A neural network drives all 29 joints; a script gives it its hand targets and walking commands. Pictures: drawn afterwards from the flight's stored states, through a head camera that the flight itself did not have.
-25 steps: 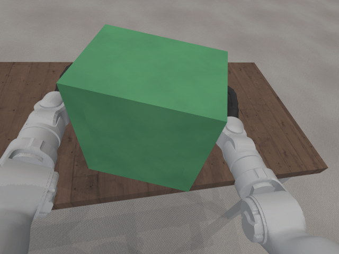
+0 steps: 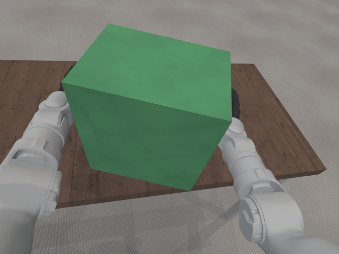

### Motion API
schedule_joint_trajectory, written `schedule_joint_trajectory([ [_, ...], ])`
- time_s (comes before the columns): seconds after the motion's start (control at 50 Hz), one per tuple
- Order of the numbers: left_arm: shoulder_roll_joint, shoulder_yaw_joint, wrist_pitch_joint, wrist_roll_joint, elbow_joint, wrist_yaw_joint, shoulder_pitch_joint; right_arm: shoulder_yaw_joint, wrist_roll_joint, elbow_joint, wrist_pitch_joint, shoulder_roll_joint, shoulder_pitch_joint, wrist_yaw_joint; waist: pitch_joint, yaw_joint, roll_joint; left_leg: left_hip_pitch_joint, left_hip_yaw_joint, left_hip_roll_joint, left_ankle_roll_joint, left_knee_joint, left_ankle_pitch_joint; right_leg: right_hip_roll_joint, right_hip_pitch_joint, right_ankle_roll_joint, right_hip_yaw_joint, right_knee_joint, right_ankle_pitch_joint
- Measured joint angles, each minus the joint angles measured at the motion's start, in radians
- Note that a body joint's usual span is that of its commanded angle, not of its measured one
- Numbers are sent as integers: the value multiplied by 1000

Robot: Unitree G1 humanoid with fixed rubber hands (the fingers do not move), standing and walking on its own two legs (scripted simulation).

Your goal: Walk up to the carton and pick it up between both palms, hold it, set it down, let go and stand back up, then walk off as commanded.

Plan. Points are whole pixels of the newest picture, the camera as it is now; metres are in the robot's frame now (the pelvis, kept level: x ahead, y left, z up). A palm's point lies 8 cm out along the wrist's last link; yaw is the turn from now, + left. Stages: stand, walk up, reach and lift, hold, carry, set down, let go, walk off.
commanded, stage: reach and lift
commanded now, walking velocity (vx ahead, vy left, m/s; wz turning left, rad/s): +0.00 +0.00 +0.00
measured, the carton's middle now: (153, 115) +0.43 -0.02 +0.09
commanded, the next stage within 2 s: none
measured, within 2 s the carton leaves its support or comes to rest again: leaves its support in 0.96 s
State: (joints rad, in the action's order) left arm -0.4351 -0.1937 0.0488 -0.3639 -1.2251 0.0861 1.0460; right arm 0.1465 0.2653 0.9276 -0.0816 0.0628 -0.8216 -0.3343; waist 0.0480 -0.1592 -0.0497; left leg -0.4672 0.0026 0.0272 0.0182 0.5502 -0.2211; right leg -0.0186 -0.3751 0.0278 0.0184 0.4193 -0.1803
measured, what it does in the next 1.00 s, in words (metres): stands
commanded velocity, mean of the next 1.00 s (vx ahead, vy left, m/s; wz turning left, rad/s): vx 0.00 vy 0.00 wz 0.00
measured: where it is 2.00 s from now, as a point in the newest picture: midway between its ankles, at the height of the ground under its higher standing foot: outside the picture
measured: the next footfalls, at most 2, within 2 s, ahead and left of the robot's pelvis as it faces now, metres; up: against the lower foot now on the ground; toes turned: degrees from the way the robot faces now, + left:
none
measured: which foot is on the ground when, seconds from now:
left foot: down 0.00-1.00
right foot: down 0.00-1.00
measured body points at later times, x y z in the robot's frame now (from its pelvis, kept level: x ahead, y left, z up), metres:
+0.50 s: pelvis +0.00 +0.00 +0.00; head +0.05 +0.04 +0.44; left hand +0.49 +0.17 +0.11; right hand +0.41 -0.21 +0.10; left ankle +0.03 +0.10 -0.74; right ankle +0.01 -0.16 -0.74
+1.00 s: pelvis +0.00 +0.00 +0.00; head +0.05 +0.04 +0.45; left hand +0.49 +0.15 +0.13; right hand +0.41 -0.22 +0.10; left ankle +0.03 +0.10 -0.74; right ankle +0.01 -0.16 -0.74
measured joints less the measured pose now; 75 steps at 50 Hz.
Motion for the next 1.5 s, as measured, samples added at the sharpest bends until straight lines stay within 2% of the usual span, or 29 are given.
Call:
schedule_joint_trajectory([
  [0.74,19,57,9,56,17,3,-1,25,-21,0,-5,-5,0,1,0,0,-10,0,0,0,0,0,0,0,0,0,0,0,0],
  [1.0,28,68,10,85,109,6,-22,50,-24,-18,29,-5,14,22,1,0,1,0,0,0,0,0,0,0,0,0,0,0,0],
  [1.1,41,82,-11,120,109,14,-22,53,-27,-31,55,-4,31,27,10,0,6,0,0,0,0,0,0,0,0,3,0,0,0],
  [1.22,76,125,-59,190,113,34,-25,84,-54,-31,106,4,37,56,22,0,12,0,0,0,0,0,1,0,0,4,0,0,0],
  [1.38,144,234,-113,300,112,41,-64,104,-64,-31,148,21,65,98,46,31,8,48,30,2,0,-32,5,0,21,4,-30,-1,0],
  [1.5,161,251,-92,317,119,41,-104,87,-64,-30,125,24,96,102,46,47,15,99,42,3,0,-61,13,0,57,4,-40,-8,0],
])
